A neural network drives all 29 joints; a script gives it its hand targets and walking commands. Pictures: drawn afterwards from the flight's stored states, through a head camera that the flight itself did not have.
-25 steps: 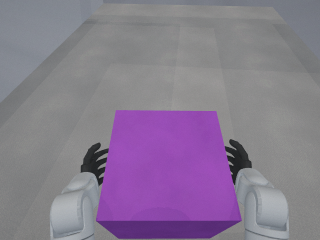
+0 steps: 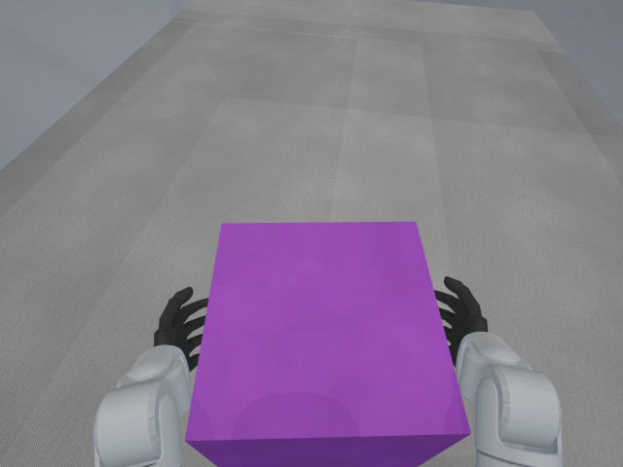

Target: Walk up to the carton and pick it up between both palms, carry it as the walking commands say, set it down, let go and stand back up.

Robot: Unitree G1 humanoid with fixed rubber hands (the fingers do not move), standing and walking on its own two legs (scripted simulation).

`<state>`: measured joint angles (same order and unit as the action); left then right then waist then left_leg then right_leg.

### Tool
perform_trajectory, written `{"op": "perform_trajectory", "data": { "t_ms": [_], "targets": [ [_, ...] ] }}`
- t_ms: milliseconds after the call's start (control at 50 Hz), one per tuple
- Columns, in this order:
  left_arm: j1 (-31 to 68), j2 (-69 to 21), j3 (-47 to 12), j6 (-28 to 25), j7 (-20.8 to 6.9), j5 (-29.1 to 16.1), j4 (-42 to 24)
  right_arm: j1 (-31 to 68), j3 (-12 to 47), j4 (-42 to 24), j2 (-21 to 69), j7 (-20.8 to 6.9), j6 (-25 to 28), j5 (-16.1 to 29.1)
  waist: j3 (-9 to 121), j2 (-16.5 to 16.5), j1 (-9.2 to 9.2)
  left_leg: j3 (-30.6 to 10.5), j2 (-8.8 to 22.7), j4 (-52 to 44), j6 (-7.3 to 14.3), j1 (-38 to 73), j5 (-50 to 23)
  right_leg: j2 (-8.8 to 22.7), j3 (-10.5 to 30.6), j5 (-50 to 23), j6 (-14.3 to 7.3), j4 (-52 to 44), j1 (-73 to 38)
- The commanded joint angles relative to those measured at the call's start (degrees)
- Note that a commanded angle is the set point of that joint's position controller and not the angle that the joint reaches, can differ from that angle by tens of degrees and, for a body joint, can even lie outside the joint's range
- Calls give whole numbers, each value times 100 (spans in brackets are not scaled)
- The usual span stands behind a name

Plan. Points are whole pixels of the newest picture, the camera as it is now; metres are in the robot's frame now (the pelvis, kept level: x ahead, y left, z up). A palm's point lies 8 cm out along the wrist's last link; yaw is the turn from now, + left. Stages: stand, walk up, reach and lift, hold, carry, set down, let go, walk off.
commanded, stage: carry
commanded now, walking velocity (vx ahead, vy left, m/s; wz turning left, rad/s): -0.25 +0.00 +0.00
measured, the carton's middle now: (320, 353) +0.28 +0.02 +0.01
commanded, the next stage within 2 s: none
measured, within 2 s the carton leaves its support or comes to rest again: neither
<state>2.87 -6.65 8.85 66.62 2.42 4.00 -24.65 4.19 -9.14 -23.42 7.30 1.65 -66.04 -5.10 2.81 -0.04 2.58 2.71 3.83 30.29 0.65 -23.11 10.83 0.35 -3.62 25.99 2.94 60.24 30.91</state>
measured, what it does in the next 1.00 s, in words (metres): walks backwards: right foot, then left foot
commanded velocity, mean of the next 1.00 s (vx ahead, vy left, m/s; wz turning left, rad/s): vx -0.10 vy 0.00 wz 0.00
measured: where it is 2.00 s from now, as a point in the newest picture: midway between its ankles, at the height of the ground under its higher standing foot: outside the picture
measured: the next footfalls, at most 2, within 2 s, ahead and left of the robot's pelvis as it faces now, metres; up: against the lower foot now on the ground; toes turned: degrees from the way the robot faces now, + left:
right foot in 0.12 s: -0.03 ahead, -0.13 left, +0.00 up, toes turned -5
left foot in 0.46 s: -0.16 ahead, +0.12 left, +0.00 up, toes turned +4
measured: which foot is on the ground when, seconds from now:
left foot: down 0.00-0.14, up 0.16-0.44, down 0.46-1.00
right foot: up 0.00-0.10, down 0.12-0.48, up 0.50-0.70, down 0.72-1.00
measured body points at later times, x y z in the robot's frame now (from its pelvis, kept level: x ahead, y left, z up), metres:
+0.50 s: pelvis -0.18 +0.00 -0.01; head -0.17 +0.01 +0.44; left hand +0.09 +0.17 +0.06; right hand +0.09 -0.17 +0.07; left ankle -0.20 +0.12 -0.74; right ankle -0.07 -0.12 -0.73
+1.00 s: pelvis -0.29 -0.01 +0.00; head -0.31 -0.01 +0.45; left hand -0.02 +0.15 +0.07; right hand -0.03 -0.19 +0.07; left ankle -0.20 +0.12 -0.73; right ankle -0.24 -0.13 -0.74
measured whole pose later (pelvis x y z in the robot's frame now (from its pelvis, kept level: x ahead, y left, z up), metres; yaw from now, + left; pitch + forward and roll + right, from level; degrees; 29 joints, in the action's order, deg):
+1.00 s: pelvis -0.29 -0.01 +0.00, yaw +0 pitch +1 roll +0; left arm 5.3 -7.3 9.0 68.2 2.1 5.7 -19.4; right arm 4.8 -10.0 -20.1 6.2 1.8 -67.8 -5.5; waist 5.6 0.0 -1.5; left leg 3.2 2.1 28.6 -0.6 -22.6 9.7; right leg 2.3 -2.9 12.4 0.4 30.7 20.4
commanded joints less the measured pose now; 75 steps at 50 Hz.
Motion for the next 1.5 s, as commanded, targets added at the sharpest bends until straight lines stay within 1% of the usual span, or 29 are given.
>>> {"op": "perform_trajectory", "data": {
  "t_ms": [0,40,80,100,120,140,160,200,240,380,420,440,460,480,500,540,560,620,680,720,760,800,840,1140,1300,1420,1440,1460,1480],
  "targets": [
    [2990,-4455,-4845,-13,-1271,-2415,-653,2257,4137,-433,4314,-1183,-48,1944,1732,1183,-276,-969,1291,-867,781,1401,-1759,-11,-80,142,-25,-1125,-283],
    [2773,-4429,-4764,47,-1304,-2368,-431,2035,4119,-273,4270,-1166,-88,1846,1816,1402,-321,-1180,1312,-920,810,1485,-1501,-113,-150,42,-104,-2103,-686],
    [2547,-4485,-4646,71,-1354,-2293,-179,1958,4159,-135,4271,-1176,-116,1816,1830,1184,-257,-1054,1133,-698,589,1287,-1507,-50,-111,-842,-181,-3649,-1433],
    [2525,-4511,-4582,75,-1384,-2259,-102,2003,4205,-117,4302,-1190,-112,1856,1746,698,-255,-875,900,-336,316,821,-1135,294,297,-1139,-198,-4270,-1963],
    [2529,-4479,-4510,79,-1407,-2249,-29,2126,4257,-129,4341,-1206,-104,1924,1658,-377,-254,-578,532,379,-14,-229,31,1268,1430,-1549,-337,-4454,-2567],
    [2272,-4516,-4348,23,-1450,-2069,164,2404,4437,-461,4387,-1212,-107,1980,1255,-2003,-197,249,-122,1412,-228,-1205,2012,2581,2362,-3133,-1110,-4410,-2162],
    [2763,-4675,-4416,-17,-1454,-2197,-76,2810,4518,-466,4550,-1237,-78,2102,1148,-1518,-196,-161,-211,2970,-223,-960,2406,2536,2062,-4044,-1474,-4246,-1564],
    [2847,-4653,-4378,-59,-1408,-2113,-145,2927,4629,-331,4694,-1317,-19,2328,1054,-621,-174,-388,-222,4125,-220,-768,1767,1833,971,-3132,-1203,-4050,-1116],
    [2885,-4542,-4360,-89,-1355,-2035,-322,3199,4742,-594,4628,-1291,-13,2515,1040,-797,-192,-257,-224,4253,-324,-929,1388,1490,663,-2822,-1045,-3888,-1211],
    [2339,-4388,-4206,16,-1248,-1867,-128,2783,4652,-467,4438,-1258,-197,2491,1738,-1338,-167,100,-412,1024,-144,-219,1755,1598,1291,-3379,-1170,-3692,-2253],
    [2362,-4447,-4260,16,-1221,-1859,-131,2666,4574,-293,4484,-1284,-195,2439,2008,-1131,-233,386,-432,-554,-67,623,1005,1430,1090,-2952,-937,-3571,-2160],
    [2383,-4469,-4280,14,-1230,-1857,-144,2695,4564,-240,4514,-1312,-188,2401,2047,-776,-229,80,-188,-1228,-53,1247,666,1149,874,-2374,-633,-3332,-1729],
    [2436,-4463,-4285,-2,-1247,-1846,-135,2722,4538,-200,4563,-1342,-183,2367,2013,-93,-201,-817,572,-1393,35,1841,601,841,626,-1450,-303,-2969,-950],
    [2819,-4490,-4367,17,-1297,-2023,-364,2281,4407,0,4582,-1371,-77,2230,1586,1637,-297,-1972,1655,-1432,608,1458,-365,339,74,-346,-61,-2456,-16],
    [3020,-4598,-4464,-27,-1304,-2105,-467,2534,4412,-186,4657,-1346,-48,2179,1452,1381,-296,-1653,1792,-1356,881,881,-1167,413,189,3,-51,-1551,-526],
    [3188,-4732,-4671,-65,-1347,-2240,-506,2721,4384,-382,4700,-1318,-23,2109,1390,725,-253,-1005,1404,-1194,745,536,-1240,302,324,-295,-75,-928,-748],
    [3347,-4719,-4760,-69,-1350,-2306,-573,2817,4352,-485,4673,-1292,1,2115,1360,843,-241,-847,1263,-1123,655,619,-1121,273,300,-371,-85,-1005,-611],
    [3247,-4552,-4801,1,-1338,-2388,-477,2428,4182,-235,4458,-1227,-44,2002,1405,1014,-244,-747,1008,-898,532,1095,-1251,137,21,-359,-103,-2214,-727],
    [2858,-4509,-4677,79,-1391,-2367,-134,2054,4009,108,4275,-1186,-85,1886,1632,861,-245,-825,841,-672,313,1037,-1024,308,137,-1289,-167,-3794,-1805],
    [2774,-4523,-4555,79,-1438,-2308,108,2101,4074,95,4322,-1184,-72,1894,1761,32,-338,-631,487,-398,27,571,-1003,1014,782,-2545,-313,-3417,-2217],
    [2820,-4631,-4427,50,-1433,-2184,208,2557,4244,-26,4453,-1245,-95,2025,1445,-397,-336,-346,340,-501,-70,820,-7,944,705,-1539,-341,-3689,-1419],
    [2964,-4561,-4337,55,-1387,-2078,104,2883,4380,-90,4519,-1286,-124,2171,1115,-252,-290,-417,331,-706,-90,565,712,850,681,-176,-334,-3936,-1092],
    [3029,-4479,-4252,94,-1331,-1997,95,2993,4442,-104,4503,-1306,-168,2228,989,-174,-264,-546,334,-863,-84,346,1192,769,634,199,-347,-3926,-1080],
    [3210,-4575,-4200,231,-1311,-1950,188,3055,4291,59,4579,-1295,-240,2143,1111,-318,-274,-236,-64,-234,-9,822,1127,723,629,772,-425,-4142,-434],
    [3324,-4595,-4093,77,-1295,-1902,368,3032,4040,288,4512,-1276,-84,1944,1216,214,-221,-672,195,-959,13,357,1789,398,360,124,-405,-3525,-927],
    [3315,-4519,-3784,-344,-1304,-1660,850,2947,3707,761,4404,-1271,315,1597,1316,200,-200,-669,228,-1069,11,321,1715,393,409,0,-413,-3521,-1044],
    [3179,-4286,-3233,-568,-1306,-1199,1739,2813,3151,1643,4179,-1269,540,1143,1332,208,-202,-628,148,-1018,32,225,1644,452,475,47,-417,-3580,-1130],
    [3576,-4640,-4168,-563,-1297,-1942,167,3291,4119,14,4559,-1263,527,1895,1295,145,-220,-557,75,-896,21,38,1458,580,590,190,-407,-3619,-1130],
    [3685,-4864,-4589,-340,-1251,-2280,-437,3408,4527,-556,4834,-1233,306,2289,1321,17,-222,-419,-15,-644,-66,-95,1349,772,730,441,-420,-3746,-1172]
  ]
}}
